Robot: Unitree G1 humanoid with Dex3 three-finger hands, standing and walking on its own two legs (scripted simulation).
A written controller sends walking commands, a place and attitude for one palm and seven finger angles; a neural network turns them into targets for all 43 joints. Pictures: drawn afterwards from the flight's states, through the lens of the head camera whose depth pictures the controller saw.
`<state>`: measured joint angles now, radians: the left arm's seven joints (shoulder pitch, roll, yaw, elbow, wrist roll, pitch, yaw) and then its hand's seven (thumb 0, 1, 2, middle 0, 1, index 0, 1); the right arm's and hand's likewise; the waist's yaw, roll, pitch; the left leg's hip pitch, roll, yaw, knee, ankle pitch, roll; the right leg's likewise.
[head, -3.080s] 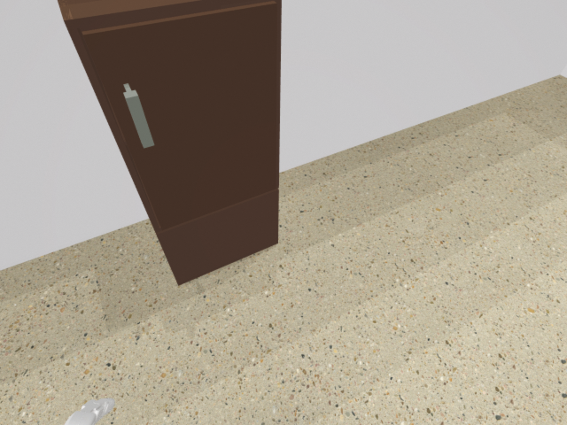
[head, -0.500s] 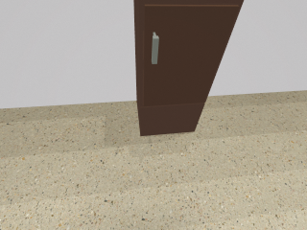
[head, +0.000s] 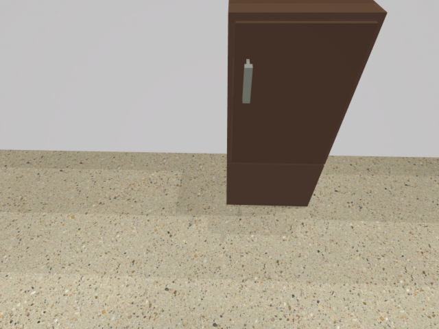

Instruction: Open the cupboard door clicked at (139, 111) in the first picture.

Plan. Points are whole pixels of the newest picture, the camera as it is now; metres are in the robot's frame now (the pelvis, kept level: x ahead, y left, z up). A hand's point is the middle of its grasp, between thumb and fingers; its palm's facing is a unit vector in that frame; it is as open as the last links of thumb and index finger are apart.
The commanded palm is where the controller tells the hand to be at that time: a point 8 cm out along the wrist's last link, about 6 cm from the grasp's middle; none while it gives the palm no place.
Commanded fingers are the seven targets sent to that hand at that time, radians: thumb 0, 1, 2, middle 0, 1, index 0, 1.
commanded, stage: take the last steps up to it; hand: left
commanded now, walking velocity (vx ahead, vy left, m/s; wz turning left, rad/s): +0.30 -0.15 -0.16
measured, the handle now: (247, 81) +0.84 -0.02 +0.02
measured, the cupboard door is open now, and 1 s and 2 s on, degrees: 0 0 0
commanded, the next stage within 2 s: come to a stop and stand still in 0.78 s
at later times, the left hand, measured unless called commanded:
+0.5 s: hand (147, 311) +0.19 +0.19 -0.19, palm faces -0.06 -0.98 -0.16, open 7.4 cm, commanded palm none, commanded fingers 0.00 0.90 0.90 -0.20 -0.30 -0.20 -0.30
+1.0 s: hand (218, 251) +0.35 +0.04 -0.18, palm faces -0.04 -0.98 -0.19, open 7.2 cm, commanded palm none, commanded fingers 0.00 0.90 0.90 -0.20 -0.30 -0.20 -0.30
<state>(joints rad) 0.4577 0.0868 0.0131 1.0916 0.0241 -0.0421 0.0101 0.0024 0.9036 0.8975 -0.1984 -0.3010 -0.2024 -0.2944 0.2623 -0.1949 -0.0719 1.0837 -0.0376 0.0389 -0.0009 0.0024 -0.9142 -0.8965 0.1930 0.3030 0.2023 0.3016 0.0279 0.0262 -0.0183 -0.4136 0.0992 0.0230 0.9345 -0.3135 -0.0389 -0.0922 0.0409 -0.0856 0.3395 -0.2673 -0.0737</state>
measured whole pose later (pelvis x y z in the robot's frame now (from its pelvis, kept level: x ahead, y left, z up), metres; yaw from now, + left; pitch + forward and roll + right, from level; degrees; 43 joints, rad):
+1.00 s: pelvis +0.29 -0.13 -0.01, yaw -5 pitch -1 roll -3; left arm 0.22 0.15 0.03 1.08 0.02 -0.04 0.03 -0.01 0.94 0.90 -0.20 -0.30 -0.20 -0.29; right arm 0.18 -0.16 -0.05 1.04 -0.02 0.00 -0.03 0.00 -0.92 -0.90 0.19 0.30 0.20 0.30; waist -0.01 0.04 0.02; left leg -0.44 0.10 0.09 0.84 -0.34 -0.03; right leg -0.21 0.06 -0.21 0.43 -0.22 -0.10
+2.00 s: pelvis +0.22 -0.05 -0.01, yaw -5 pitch -2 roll -1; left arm 0.32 0.16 0.02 0.99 0.02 0.03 0.02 0.00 0.90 0.90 -0.20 -0.30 -0.20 -0.29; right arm 0.32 -0.16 -0.01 1.03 -0.02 0.03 -0.01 0.00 -0.91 -0.90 0.20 0.30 0.21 0.30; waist -0.01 0.01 0.03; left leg -0.27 -0.04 0.08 0.50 -0.21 0.08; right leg -0.33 -0.03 -0.05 0.52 -0.27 0.00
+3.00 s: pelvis +0.29 -0.06 +0.00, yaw -3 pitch +0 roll +0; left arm 0.32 0.14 -0.01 1.08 0.01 -0.02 0.03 0.00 0.91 0.90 -0.20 -0.30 -0.20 -0.29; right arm 0.29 -0.14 0.01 1.10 -0.01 -0.03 -0.03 0.00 -0.91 -0.90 0.19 0.30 0.20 0.30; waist 0.00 -0.02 0.02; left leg -0.19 -0.06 0.06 0.43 -0.26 0.08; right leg -0.26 0.01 0.03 0.46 -0.21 0.00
